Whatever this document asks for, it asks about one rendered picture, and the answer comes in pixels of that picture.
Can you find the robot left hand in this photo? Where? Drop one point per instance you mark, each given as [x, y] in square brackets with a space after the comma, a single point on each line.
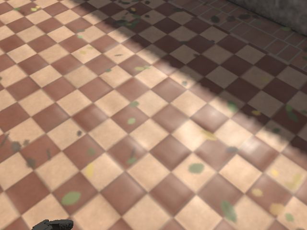
[57, 224]

